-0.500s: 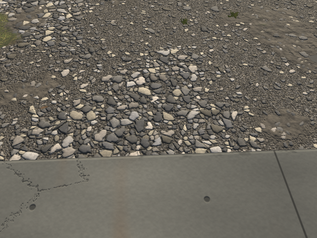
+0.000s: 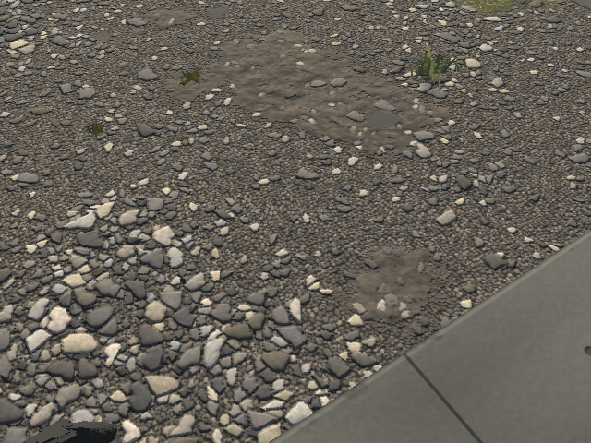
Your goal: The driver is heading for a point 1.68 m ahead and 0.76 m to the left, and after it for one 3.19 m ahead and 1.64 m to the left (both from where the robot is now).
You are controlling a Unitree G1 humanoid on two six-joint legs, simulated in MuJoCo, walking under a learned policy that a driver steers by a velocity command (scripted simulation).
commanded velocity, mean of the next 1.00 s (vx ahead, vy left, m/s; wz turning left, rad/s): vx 0.20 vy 0.00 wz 0.61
